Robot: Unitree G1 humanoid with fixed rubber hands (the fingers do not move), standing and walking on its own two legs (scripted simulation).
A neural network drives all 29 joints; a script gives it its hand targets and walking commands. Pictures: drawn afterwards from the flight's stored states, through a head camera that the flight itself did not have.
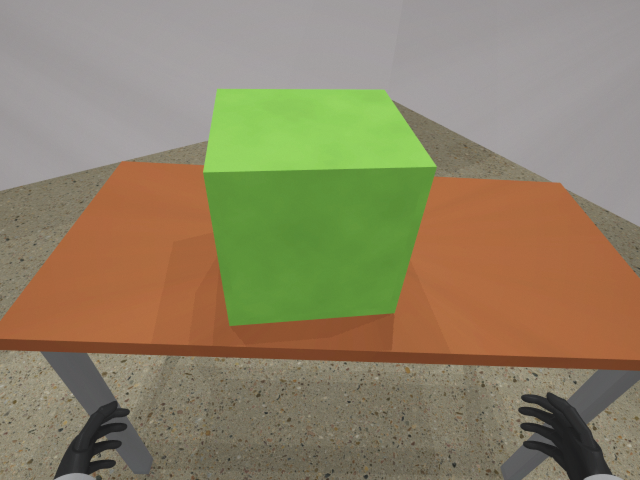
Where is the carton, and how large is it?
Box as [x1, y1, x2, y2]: [203, 89, 436, 325]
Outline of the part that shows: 217,89 203,174 229,325 394,312 436,166 385,91 368,89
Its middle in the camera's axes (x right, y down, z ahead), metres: -0.02 -0.06 +0.66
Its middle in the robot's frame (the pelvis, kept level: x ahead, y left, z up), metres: +0.54 +0.06 +0.08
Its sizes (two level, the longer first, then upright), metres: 0.283 0.257 0.293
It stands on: a table, 0.70 m high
